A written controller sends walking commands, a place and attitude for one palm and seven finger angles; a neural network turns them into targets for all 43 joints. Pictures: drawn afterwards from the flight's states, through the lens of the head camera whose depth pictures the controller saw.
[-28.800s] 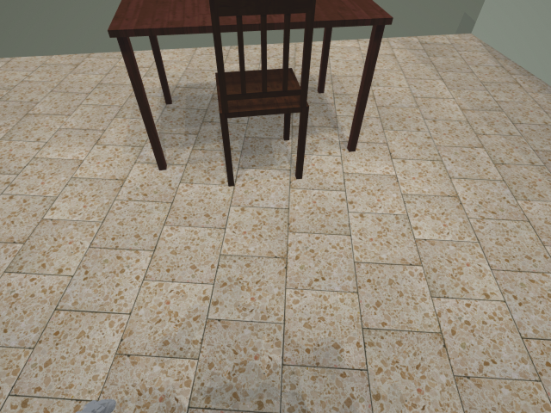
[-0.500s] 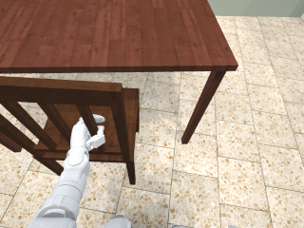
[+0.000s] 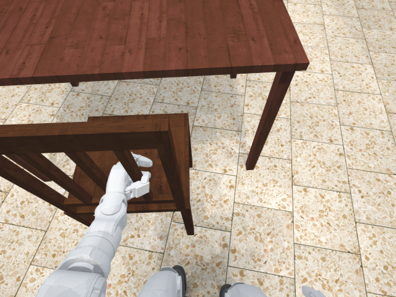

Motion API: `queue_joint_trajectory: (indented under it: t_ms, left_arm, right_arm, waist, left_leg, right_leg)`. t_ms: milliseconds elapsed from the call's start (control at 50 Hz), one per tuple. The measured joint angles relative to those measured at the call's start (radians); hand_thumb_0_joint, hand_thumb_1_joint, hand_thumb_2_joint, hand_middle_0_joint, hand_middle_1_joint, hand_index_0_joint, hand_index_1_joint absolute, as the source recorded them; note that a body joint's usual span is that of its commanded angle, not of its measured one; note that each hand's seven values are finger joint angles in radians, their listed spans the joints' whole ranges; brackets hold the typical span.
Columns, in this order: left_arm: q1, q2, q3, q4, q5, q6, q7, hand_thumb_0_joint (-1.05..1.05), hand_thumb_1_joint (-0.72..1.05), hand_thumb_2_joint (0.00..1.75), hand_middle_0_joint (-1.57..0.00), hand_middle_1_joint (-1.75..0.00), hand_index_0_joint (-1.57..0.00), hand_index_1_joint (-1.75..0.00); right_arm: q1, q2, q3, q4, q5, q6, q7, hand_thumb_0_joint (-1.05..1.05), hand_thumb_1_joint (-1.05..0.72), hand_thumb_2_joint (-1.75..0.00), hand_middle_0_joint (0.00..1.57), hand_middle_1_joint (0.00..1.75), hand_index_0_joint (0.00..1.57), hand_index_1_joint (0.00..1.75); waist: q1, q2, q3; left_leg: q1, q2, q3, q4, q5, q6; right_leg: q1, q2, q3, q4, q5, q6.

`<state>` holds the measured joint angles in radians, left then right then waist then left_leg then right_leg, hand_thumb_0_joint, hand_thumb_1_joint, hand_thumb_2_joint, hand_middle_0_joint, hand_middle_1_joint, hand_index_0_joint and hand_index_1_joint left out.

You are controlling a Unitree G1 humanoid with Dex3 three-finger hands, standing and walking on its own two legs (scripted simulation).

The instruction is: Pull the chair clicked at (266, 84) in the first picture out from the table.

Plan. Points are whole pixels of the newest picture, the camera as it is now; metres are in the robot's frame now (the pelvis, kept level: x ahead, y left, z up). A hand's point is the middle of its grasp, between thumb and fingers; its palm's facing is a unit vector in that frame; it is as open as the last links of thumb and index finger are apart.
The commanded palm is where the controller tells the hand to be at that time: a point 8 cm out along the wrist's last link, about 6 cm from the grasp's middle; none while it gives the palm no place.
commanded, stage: step backward, pulling the chair out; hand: left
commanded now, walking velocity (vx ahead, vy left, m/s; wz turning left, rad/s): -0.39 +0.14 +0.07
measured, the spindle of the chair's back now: (100, 178) +0.37 +0.25 -0.07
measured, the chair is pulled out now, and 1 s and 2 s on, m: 0.13 0.20 0.27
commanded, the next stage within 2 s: none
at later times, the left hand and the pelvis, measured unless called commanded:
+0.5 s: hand (146, 197) +0.32 +0.13 -0.06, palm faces -0.01 -0.98 -0.18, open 5.3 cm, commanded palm +0.31 +0.18 -0.06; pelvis -0.04 +0.01 +0.00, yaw -2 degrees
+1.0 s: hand (148, 212) +0.29 +0.12 -0.06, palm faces -0.03 -0.98 -0.18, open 5.3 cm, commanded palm +0.27 +0.17 -0.06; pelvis -0.08 +0.00 +0.01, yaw +1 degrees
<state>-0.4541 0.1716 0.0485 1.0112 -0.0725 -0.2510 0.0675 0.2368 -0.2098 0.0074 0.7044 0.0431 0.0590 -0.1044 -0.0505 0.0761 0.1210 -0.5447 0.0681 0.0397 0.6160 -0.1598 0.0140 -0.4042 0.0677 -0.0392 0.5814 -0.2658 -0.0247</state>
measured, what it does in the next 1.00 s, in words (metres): steps on the spot: left foot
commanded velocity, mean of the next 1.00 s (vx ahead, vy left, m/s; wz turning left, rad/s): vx -0.38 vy -0.03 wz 0.06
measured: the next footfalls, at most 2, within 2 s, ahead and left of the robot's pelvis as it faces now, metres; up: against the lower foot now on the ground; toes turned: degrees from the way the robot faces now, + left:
left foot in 0.84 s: -0.05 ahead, +0.15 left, +0.00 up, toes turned +1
left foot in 1.94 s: -0.12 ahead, +0.18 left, +0.00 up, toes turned +5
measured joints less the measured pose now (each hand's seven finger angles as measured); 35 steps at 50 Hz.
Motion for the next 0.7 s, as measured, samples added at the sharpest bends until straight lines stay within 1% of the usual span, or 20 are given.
queue_joint_trajectory:
  t_ms: [80, 160, 200, 240, 280, 340, 380, 440, 460, 500, 540, 580, 600, 620, 660, 680, 700]
  left_arm:
    - [-0.012, -0.013, -0.022, 0.056, 0.004, 0.003, 0.012, 0.04, 0.7, 0.79, -0.33, -1.14, -0.5, -1.45]
    - [-0.015, -0.031, -0.047, 0.092, 0.006, 0.006, 0.024, 0.04, 0.7, 0.79, -0.32, -1.16, -0.5, -1.45]
    - [-0.013, -0.04, -0.063, 0.099, 0.006, 0.007, 0.029, 0.04, 0.7, 0.79, -0.32, -1.17, -0.5, -1.45]
    - [-0.014, -0.041, -0.079, 0.102, 0.011, 0.01, 0.029, 0.04, 0.7, 0.79, -0.31, -1.18, -0.5, -1.45]
    - [-0.018, -0.035, -0.096, 0.099, 0.013, 0.016, 0.027, 0.04, 0.7, 0.79, -0.3, -1.2, -0.5, -1.45]
    - [-0.028, -0.026, -0.101, 0.088, 0.015, 0.027, 0.026, 0.04, 0.7, 0.79, -0.3, -1.22, -0.5, -1.45]
    - [-0.039, -0.019, -0.097, 0.08, 0.013, 0.034, 0.028, 0.04, 0.69, 0.8, -0.3, -1.22, -0.5, -1.45]
    - [-0.053, -0.008, -0.078, 0.074, 0.008, 0.04, 0.029, 0.05, 0.69, 0.82, -0.31, -1.22, -0.5, -1.45]
    - [-0.056, -0.003, -0.07, 0.071, 0.005, 0.041, 0.029, 0.05, 0.68, 0.82, -0.32, -1.22, -0.5, -1.45]
    - [-0.061, 0.006, -0.05, 0.064, -0.003, 0.043, 0.029, 0.05, 0.68, 0.83, -0.33, -1.21, -0.5, -1.45]
    - [-0.061, 0.011, -0.028, 0.059, -0.008, 0.041, 0.021, 0.05, 0.68, 0.84, -0.34, -1.2, -0.5, -1.45]
    - [-0.056, 0.013, -0.015, 0.054, -0.009, 0.038, 0.013, 0.05, 0.67, 0.84, -0.35, -1.19, -0.5, -1.45]
    - [-0.05, 0.013, -0.009, 0.049, -0.008, 0.035, 0.01, 0.05, 0.67, 0.84, -0.36, -1.19, -0.5, -1.45]
    - [-0.041, 0.015, -0.003, 0.047, -0.004, 0.028, 0.008, 0.05, 0.66, 0.84, -0.36, -1.19, -0.5, -1.45]
    - [-0.029, 0.012, 0.003, 0.051, 0.0, 0.018, 0.014, 0.05, 0.66, 0.84, -0.37, -1.18, -0.5, -1.45]
    - [-0.025, 0.007, 0.005, 0.053, 0.001, 0.017, 0.018, 0.05, 0.67, 0.84, -0.37, -1.18, -0.5, -1.45]
    - [-0.022, -0.001, 0.008, 0.055, 0.005, 0.016, 0.02, 0.05, 0.67, 0.83, -0.36, -1.18, -0.5, -1.45]
  right_arm:
    - [-0.013, -0.038, -0.012, 0.027, 0.009, -0.02, -0.015, 0.01, -0.9, -0.9, 0.2, 0.3, 0.21, 0.3]
    - [-0.022, -0.082, -0.027, 0.047, 0.018, -0.043, -0.029, 0.01, -0.9, -0.9, 0.2, 0.3, 0.2, 0.3]
    - [-0.019, -0.098, -0.032, 0.05, 0.017, -0.056, -0.037, 0.01, -0.9, -0.9, 0.2, 0.3, 0.2, 0.3]
    - [-0.019, -0.1, -0.035, 0.054, 0.016, -0.067, -0.042, 0.01, -0.9, -0.9, 0.2, 0.3, 0.2, 0.3]
    - [-0.017, -0.09, -0.031, 0.051, 0.013, -0.077, -0.043, 0.01, -0.91, -0.9, 0.2, 0.3, 0.2, 0.3]
    - [-0.026, -0.061, -0.018, 0.043, -0.002, -0.093, -0.041, 0.01, -0.91, -0.9, 0.2, 0.3, 0.2, 0.3]
    - [-0.037, -0.038, -0.006, 0.037, -0.014, -0.104, -0.035, 0.01, -0.91, -0.9, 0.2, 0.3, 0.2, 0.3]
    - [-0.047, -0.005, 0.015, 0.031, -0.026, -0.12, -0.023, 0.01, -0.9, -0.9, 0.2, 0.3, 0.2, 0.3]
    - [-0.048, 0.005, 0.02, 0.029, -0.029, -0.124, -0.018, 0.01, -0.9, -0.9, 0.2, 0.3, 0.2, 0.3]
    - [-0.055, 0.019, 0.029, 0.028, -0.031, -0.13, -0.01, 0.01, -0.9, -0.9, 0.2, 0.3, 0.2, 0.3]
    - [-0.051, 0.025, 0.031, 0.029, -0.032, -0.135, -0.004, 0.01, -0.9, -0.9, 0.2, 0.3, 0.21, 0.3]
    - [-0.037, 0.025, 0.027, 0.034, -0.028, -0.136, -0.001, 0.01, -0.9, -0.9, 0.2, 0.3, 0.21, 0.3]
    - [-0.032, 0.021, 0.02, 0.04, -0.025, -0.135, -0.002, 0.0, -0.91, -0.9, 0.2, 0.3, 0.21, 0.3]
    - [-0.03, 0.015, 0.015, 0.049, -0.021, -0.131, -0.003, 0.0, -0.91, -0.9, 0.2, 0.3, 0.21, 0.3]
    - [-0.027, -0.005, 0.003, 0.074, -0.018, -0.119, -0.005, 0.0, -0.91, -0.9, 0.2, 0.3, 0.21, 0.3]
    - [-0.027, -0.02, -0.003, 0.085, -0.02, -0.115, -0.006, 0.0, -0.91, -0.9, 0.2, 0.3, 0.21, 0.3]
    - [-0.025, -0.035, -0.008, 0.095, -0.023, -0.112, -0.008, 0.0, -0.91, -0.9, 0.2, 0.3, 0.21, 0.3]
  waist:
    - [-0.012, 0.0, -0.003]
    - [-0.021, -0.007, -0.007]
    - [-0.021, -0.008, -0.011]
    - [-0.016, -0.021, -0.015]
    - [-0.007, -0.041, -0.021]
    - [0.0, -0.058, -0.015]
    - [0.004, -0.06, 0.0]
    - [0.008, -0.051, 0.023]
    - [0.011, -0.047, 0.029]
    - [0.015, -0.025, 0.054]
    - [0.011, 0.001, 0.075]
    - [0.009, 0.021, 0.087]
    - [0.007, 0.025, 0.091]
    - [0.006, 0.017, 0.089]
    - [0.011, -0.011, 0.075]
    - [0.013, -0.024, 0.067]
    - [0.011, -0.033, 0.059]
  left_leg:
    - [0.026, -0.007, -0.005, -0.016, 0.012, -0.001]
    - [0.054, -0.028, -0.003, -0.03, -0.009, 0.002]
    - [0.068, -0.032, 0.001, -0.05, 0.037, 0.014]
    - [0.075, -0.039, 0.011, -0.055, 0.044, 0.03]
    - [0.078, -0.047, 0.024, -0.062, 0.04, 0.039]
    - [0.077, -0.049, 0.032, -0.074, 0.051, 0.042]
    - [0.077, -0.044, 0.034, -0.08, 0.061, 0.041]
    - [0.069, -0.03, 0.032, -0.074, 0.071, 0.033]
    - [0.063, -0.024, 0.031, -0.068, 0.072, 0.029]
    - [0.057, -0.001, 0.025, -0.052, 0.071, 0.018]
    - [0.05, 0.021, 0.007, -0.036, 0.071, 0.005]
    - [0.043, 0.034, -0.012, -0.018, 0.068, -0.006]
    - [0.036, 0.034, -0.023, 0.0, 0.039, -0.01]
    - [0.025, 0.021, -0.032, 0.04, -0.043, -0.02]
    - [-0.004, -0.028, -0.058, 0.219, -0.194, -0.035]
    - [-0.009, -0.052, -0.069, 0.298, -0.234, -0.04]
    - [-0.002, -0.069, -0.076, 0.346, -0.257, -0.045]
  right_leg:
    - [0.025, -0.006, -0.005, -0.009, 0.009, 0.003]
    - [0.051, -0.023, 0.001, -0.024, 0.018, 0.014]
    - [0.06, -0.027, 0.004, -0.028, 0.021, 0.022]
    - [0.061, -0.035, 0.013, -0.024, 0.02, 0.028]
    - [0.047, -0.044, 0.024, 0.0, 0.0, 0.03]
    - [0.019, -0.046, 0.034, 0.057, -0.108, 0.019]
    - [0.01, -0.047, 0.041, 0.09, -0.159, 0.012]
    - [0.018, -0.051, 0.048, 0.099, -0.187, 0.012]
    - [0.025, -0.053, 0.047, 0.091, -0.185, 0.014]
    - [0.029, -0.047, 0.024, 0.074, -0.135, 0.024]
    - [0.043, -0.034, -0.004, 0.041, -0.054, 0.027]
    - [0.059, -0.023, -0.026, 0.008, 0.038, 0.021]
    - [0.062, -0.019, -0.033, 0.007, 0.047, 0.013]
    - [0.057, -0.024, -0.031, 0.014, 0.04, 0.007]
    - [0.04, -0.046, -0.013, 0.026, 0.023, 0.0]
    - [0.033, -0.058, -0.004, 0.023, 0.022, 0.0]
    - [0.028, -0.071, 0.0, 0.018, 0.026, 0.003]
